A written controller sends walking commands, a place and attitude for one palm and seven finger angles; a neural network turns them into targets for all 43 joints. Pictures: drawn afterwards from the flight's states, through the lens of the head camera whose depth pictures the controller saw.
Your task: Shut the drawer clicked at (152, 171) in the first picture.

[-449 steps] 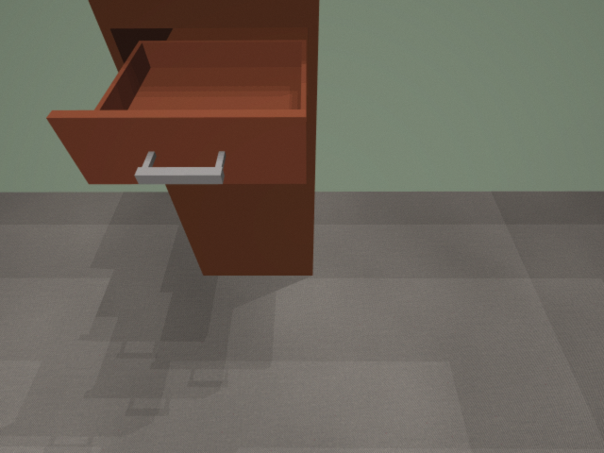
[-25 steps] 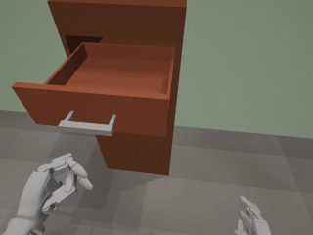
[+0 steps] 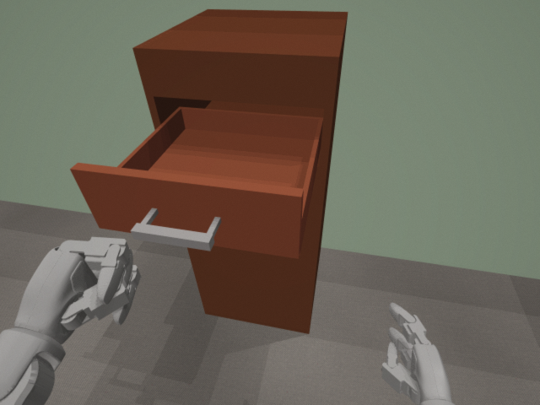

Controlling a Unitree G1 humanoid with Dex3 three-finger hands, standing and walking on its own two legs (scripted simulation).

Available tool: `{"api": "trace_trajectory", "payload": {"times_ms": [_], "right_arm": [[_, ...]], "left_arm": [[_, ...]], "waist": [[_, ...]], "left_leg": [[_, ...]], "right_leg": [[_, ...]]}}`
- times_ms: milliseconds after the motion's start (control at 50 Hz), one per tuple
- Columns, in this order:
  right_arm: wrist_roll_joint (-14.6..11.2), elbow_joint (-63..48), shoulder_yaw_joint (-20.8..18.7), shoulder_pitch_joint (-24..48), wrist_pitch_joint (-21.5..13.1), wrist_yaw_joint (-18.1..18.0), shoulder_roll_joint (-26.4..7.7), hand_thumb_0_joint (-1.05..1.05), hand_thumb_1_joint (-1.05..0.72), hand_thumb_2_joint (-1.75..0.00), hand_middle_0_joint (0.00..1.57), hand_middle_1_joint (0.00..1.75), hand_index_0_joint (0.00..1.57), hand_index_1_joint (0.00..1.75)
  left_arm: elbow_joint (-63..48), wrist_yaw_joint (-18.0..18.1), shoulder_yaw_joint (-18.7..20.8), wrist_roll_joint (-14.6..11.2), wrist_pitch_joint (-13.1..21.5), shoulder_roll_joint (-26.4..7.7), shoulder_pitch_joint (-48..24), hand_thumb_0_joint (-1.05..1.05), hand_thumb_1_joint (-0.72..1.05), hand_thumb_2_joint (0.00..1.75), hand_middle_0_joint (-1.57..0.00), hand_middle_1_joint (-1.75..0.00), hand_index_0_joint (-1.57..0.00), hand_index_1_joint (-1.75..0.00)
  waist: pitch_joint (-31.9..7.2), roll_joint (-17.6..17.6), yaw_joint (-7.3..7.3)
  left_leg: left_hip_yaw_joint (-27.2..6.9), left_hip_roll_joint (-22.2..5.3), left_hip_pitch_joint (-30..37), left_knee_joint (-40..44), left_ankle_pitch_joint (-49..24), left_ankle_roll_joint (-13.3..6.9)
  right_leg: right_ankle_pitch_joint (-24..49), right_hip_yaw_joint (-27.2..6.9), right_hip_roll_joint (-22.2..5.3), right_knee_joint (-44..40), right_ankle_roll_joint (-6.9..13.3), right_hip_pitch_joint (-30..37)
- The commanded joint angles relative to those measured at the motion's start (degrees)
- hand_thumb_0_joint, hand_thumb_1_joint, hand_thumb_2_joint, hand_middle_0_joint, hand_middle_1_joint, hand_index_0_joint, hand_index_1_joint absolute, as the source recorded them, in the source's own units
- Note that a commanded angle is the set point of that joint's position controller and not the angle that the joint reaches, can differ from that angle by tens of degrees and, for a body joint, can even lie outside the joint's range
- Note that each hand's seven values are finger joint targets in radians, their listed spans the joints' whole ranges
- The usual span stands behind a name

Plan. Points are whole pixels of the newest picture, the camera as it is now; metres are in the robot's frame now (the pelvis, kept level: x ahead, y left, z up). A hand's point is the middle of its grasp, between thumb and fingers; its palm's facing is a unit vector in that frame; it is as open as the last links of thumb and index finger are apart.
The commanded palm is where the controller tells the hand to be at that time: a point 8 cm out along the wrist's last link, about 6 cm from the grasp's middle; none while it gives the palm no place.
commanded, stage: raise the hand and make a fist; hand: left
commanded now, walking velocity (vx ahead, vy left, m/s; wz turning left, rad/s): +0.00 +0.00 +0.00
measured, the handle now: (178, 227) +0.34 +0.21 +0.11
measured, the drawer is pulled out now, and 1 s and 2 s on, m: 0.30 0.30 0.30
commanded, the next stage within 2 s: bring the fist close to the handle in 0.46 s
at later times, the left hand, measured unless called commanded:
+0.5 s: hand (118, 284) +0.17 +0.19 +0.20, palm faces +0.01 -0.98 -0.18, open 3.3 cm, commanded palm +0.12 +0.24 +0.21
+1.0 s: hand (140, 284) +0.20 +0.19 +0.16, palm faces -0.02 -0.99 -0.10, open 3.3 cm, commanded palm +0.18 +0.24 +0.17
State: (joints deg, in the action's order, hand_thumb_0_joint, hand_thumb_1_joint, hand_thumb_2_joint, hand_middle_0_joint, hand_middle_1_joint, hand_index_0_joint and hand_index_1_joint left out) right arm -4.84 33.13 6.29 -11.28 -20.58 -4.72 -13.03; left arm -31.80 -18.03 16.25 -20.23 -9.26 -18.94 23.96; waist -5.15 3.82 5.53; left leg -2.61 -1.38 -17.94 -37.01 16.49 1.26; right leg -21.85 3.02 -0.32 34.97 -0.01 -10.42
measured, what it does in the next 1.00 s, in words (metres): stands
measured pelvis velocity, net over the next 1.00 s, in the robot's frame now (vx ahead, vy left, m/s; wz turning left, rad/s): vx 0.01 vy -0.01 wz -0.01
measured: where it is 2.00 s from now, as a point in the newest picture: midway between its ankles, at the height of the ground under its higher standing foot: outside the picture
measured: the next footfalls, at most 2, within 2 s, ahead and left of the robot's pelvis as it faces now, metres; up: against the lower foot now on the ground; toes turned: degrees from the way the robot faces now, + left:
none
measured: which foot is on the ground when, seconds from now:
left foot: down 0.00-1.00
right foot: down 0.00-1.00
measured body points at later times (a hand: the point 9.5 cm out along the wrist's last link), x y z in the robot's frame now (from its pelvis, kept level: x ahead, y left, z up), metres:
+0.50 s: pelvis +0.00 -0.02 +0.00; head -0.06 -0.05 +0.45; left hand +0.16 +0.24 +0.21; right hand +0.20 -0.25 -0.04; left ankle +0.04 +0.13 -0.72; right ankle -0.03 -0.12 -0.72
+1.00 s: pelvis +0.01 -0.01 +0.00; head -0.03 -0.02 +0.45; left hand +0.20 +0.25 +0.16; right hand +0.21 -0.22 -0.05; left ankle +0.04 +0.13 -0.72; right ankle -0.03 -0.12 -0.72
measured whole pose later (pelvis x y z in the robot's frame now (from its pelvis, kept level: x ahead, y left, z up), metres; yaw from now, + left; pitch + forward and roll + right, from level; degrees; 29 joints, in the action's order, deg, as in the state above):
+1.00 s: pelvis +0.01 -0.01 +0.00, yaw +0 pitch -2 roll -1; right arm -4.3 36.0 4.4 -13.0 -21.5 -5.6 -13.9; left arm -22.7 -18.5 16.8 -20.2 -6.6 -17.7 22.2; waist -4.3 3.2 3.4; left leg -2.3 -1.8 -17.8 -36.4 16.9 1.7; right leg -22.3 2.6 0.0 34.6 0.3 -10.6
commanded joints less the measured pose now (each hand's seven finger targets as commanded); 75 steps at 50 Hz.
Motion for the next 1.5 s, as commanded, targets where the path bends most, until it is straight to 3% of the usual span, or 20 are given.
{"api": "trace_trajectory", "payload": {"times_ms": [0,100,140,160,200,260,300,380,500,640,700,740,840,900,980,1080,1140,1280,1380,1480], "right_arm": [[-0.82,-9.75,-2.89,10.75,-3.8,-0.86,-6.39,0.0,-0.9,-0.9,0.2,0.3,0.2,0.3],[-1.44,-9.3,-2.81,11.02,-3.01,-1.26,-6.81,0.0,-0.9,-0.9,0.2,0.3,0.2,0.3],[-1.59,-9.78,-2.92,10.3,-2.89,-1.31,-6.96,0.0,-0.9,-0.9,0.2,0.3,0.2,0.3],[-1.56,-9.72,-2.93,10.21,-3.02,-1.29,-7.24,0.0,-0.9,-0.9,0.2,0.3,0.2,0.3],[-1.48,-9.96,-3.21,10.83,-3.62,-1.15,-7.66,0.0,-0.9,-0.9,0.2,0.3,0.2,0.3],[-1.28,-10.28,-3.49,9.28,-4.58,-1.26,-7.53,0.0,-0.9,-0.9,0.2,0.3,0.2,0.3],[-1.24,-9.37,-3.64,9.34,-4.91,-1.41,-7.77,0.0,-0.9,-0.9,0.2,0.3,0.2,0.3],[-1.3,-9.08,-3.73,8.49,-5.72,-1.89,-7.64,0.0,-0.9,-0.9,0.2,0.3,0.2,0.3],[-1.4,-8.95,-3.86,8.81,-6.36,-1.84,-8.15,0.0,-0.9,-0.9,0.2,0.3,0.2,0.3],[-1.22,-8.18,-4.12,7.38,-6.11,-1.59,-7.82,0.0,-0.9,-0.9,0.2,0.3,0.2,0.3],[-0.79,-8.25,-4.22,7.84,-5.98,-1.46,-7.77,0.0,-0.9,-0.9,0.2,0.3,0.2,0.3],[-0.53,-8.27,-4.28,6.84,-5.81,-1.44,-7.49,0.0,-0.9,-0.9,0.2,0.3,0.2,0.3],[0.17,-7.37,-4.56,6.51,-5.66,-1.35,-7.27,0.0,-0.9,-0.9,0.2,0.3,0.2,0.3],[0.27,-6.6,-4.82,6.96,-4.94,-1.49,-7.38,0.0,-0.9,-0.9,0.2,0.3,0.2,0.3],[0.5,-6.79,-4.74,6.48,-3.97,-1.53,-7.23,0.0,-0.9,-0.9,0.2,0.3,0.2,0.3],[0.96,-6.68,-5.26,5.87,-3.24,-1.13,-7.35,0.0,-0.9,-0.9,0.2,0.3,0.2,0.3],[1.06,-6.63,-5.37,5.75,-2.74,-0.77,-7.25,0.0,-0.9,-0.9,0.2,0.3,0.2,0.3],[1.57,-6.08,-6.17,4.49,-1.4,-0.51,-7.62,0.0,-0.9,-0.9,0.2,0.3,0.2,0.3],[1.76,-6.0,-6.18,4.19,-0.57,-0.38,-7.52,0.0,-0.9,-0.9,0.2,0.3,0.2,0.3],[1.94,-6.05,-6.42,3.93,0.25,-0.12,-7.67,0.0,-0.9,-0.9,0.2,0.3,0.2,0.3]], "left_arm": [[-12.05,-0.21,9.12,-1.9,0.42,-11.27,-7.86,0.0,0.9,0.9,-1.4,-1.6,-1.4,-1.6],[-6.35,-1.14,12.31,-4.54,-3.21,-11.77,-7.69,0.0,0.9,0.9,-1.4,-1.6,-1.4,-1.6],[-6.97,-1.76,11.62,-5.01,-3.62,-11.49,-8.45,0.0,0.9,0.9,-1.4,-1.6,-1.4,-1.6],[-7.36,-1.85,11.8,-5.03,-3.33,-12.1,-9.53,0.0,0.9,0.9,-1.4,-1.6,-1.4,-1.6],[-9.88,-1.93,12.64,-4.91,-2.36,-13.0,-8.18,0.0,0.9,0.9,-1.4,-1.6,-1.4,-1.6],[-11.86,-1.96,12.09,-4.77,-0.11,-12.77,-8.14,0.0,0.9,0.9,-1.4,-1.6,-1.4,-1.6],[-10.53,-1.28,14.37,-4.41,0.69,-14.85,-7.3,0.0,0.9,0.9,-1.4,-1.6,-1.4,-1.6],[-7.88,-1.19,14.42,-4.69,1.55,-14.59,-9.1,0.0,0.9,0.9,-1.4,-1.6,-1.4,-1.6],[-7.73,-2.53,15.46,-5.22,1.42,-14.88,-5.97,0.0,0.9,0.9,-1.4,-1.6,-1.4,-1.6],[-3.24,-2.9,12.5,-5.22,1.56,-11.48,-6.38,0.0,0.9,0.9,-1.4,-1.6,-1.4,-1.6],[-5.72,-2.09,12.02,-3.85,2.92,-11.96,-6.27,0.0,0.9,0.9,-1.4,-1.6,-1.4,-1.6],[-6.21,-1.91,8.89,-3.26,3.86,-9.63,-8.29,0.0,0.9,0.9,-1.4,-1.6,-1.4,-1.6],[-5.49,-0.73,6.72,-1.54,6.13,-8.29,-8.72,0.0,0.9,0.9,-1.4,-1.6,-1.4,-1.6],[-2.45,0.33,8.2,-0.79,6.5,-9.84,-8.99,0.0,0.9,0.9,-1.4,-1.6,-1.4,-1.6],[-1.06,0.58,4.71,-0.42,6.96,-7.18,-12.35,0.0,0.9,0.9,-1.4,-1.6,-1.4,-1.6],[1.28,0.55,5.23,-0.08,8.5,-7.29,-10.99,0.0,0.9,0.9,-1.4,-1.6,-1.4,-1.6],[1.1,0.97,2.78,0.4,9.64,-5.26,-11.72,0.0,0.9,0.9,-1.4,-1.6,-1.4,-1.6],[5.03,2.74,2.87,1.79,12.31,-5.63,-12.27,0.0,0.9,0.9,-1.4,-1.6,-1.4,-1.6],[7.21,3.11,1.16,2.51,14.71,-4.5,-14.88,0.0,0.9,0.9,-1.4,-1.6,-1.4,-1.6],[11.09,2.81,-0.22,2.54,16.52,-3.37,-16.15,0.0,0.9,0.9,-1.4,-1.6,-1.4,-1.6]], "waist": [[-0.33,1.05,-0.11],[1.82,-3.76,-0.14],[1.01,-2.78,-0.5],[1.48,-4.08,-0.77],[0.62,-0.18,-0.42],[-0.95,-2.07,-0.91],[1.2,-0.8,-0.56],[2.58,-0.62,-0.93],[0.5,-1.29,-0.47],[1.73,-4.09,-1.33],[0.57,-0.94,-1.15],[0.2,-2.19,-2.12],[-0.79,-0.12,-2.36],[0.89,-0.95,-2.18],[0.17,-0.73,-3.16],[-3.26,-1.32,-3.04],[-2.86,-0.05,-3.53],[-2.56,-2.37,-4.12],[-3.89,0.24,-4.52],[-3.64,-1.82,-5.12]], "left_leg": [[1.24,1.33,8.65,6.45,-5.65,-2.65],[1.3,1.19,7.98,6.51,-4.39,-2.63],[1.52,1.4,8.22,6.44,-4.26,-2.71],[1.52,1.3,8.2,6.41,-4.15,-2.79],[1.74,1.36,9.06,5.16,-5.07,-2.78],[1.73,1.36,9.73,5.07,-5.76,-2.98],[1.82,1.15,8.93,4.41,-5.14,-2.73],[1.55,1.13,8.22,4.85,-3.6,-2.68],[1.33,0.92,8.94,4.11,-6.1,-2.67],[1.3,1.16,8.01,4.84,-5.87,-2.8],[1.67,1.27,8.57,4.49,-7.07,-2.94],[1.66,1.39,8.83,4.85,-7.06,-3.13],[1.62,1.36,8.95,4.89,-7.68,-3.04],[1.49,1.16,7.66,5.15,-5.52,-2.94],[1.37,1.23,7.86,5.56,-5.74,-2.95],[1.63,1.22,8.15,4.87,-8.66,-2.86],[1.78,1.17,7.78,4.67,-8.67,-2.76],[1.69,0.9,6.27,4.22,-8.55,-2.64],[1.77,0.97,6.49,3.77,-8.53,-2.46],[1.77,0.98,4.91,3.05,-7.75,-2.45]], "right_leg": [[11.33,0.77,2.06,-8.2,0.1,-7.49],[9.12,-0.27,1.93,-10.41,-0.63,-8.3],[8.78,-1.0,1.5,-10.53,-0.86,-8.55],[8.33,-0.8,1.5,-10.65,-0.99,-8.69],[9.58,-2.35,0.99,-11.0,-1.12,-8.32],[10.71,-1.78,0.9,-10.38,-1.26,-8.13],[9.2,-2.75,0.93,-11.57,-1.32,-9.01],[6.34,-2.95,0.64,-11.65,-1.25,-9.89],[12.8,-3.66,0.26,-10.77,-2.06,-8.19],[13.07,-1.82,1.12,-9.5,-1.71,-9.62],[13.92,-1.46,1.06,-8.91,-1.26,-8.71],[14.0,-0.24,1.27,-8.28,-1.15,-9.2],[14.61,0.54,1.28,-7.34,-0.7,-8.72],[10.99,0.26,1.39,-8.27,-0.61,-9.4],[11.11,0.9,1.16,-7.48,-0.67,-9.54],[14.76,1.19,0.98,-6.15,-0.58,-7.96],[14.62,1.26,1.0,-5.84,-0.49,-8.62],[14.02,1.43,0.99,-4.81,-0.56,-9.74],[13.52,1.27,0.89,-3.97,-0.25,-10.12],[13.4,1.12,0.97,-3.41,-0.39,-11.27]]}}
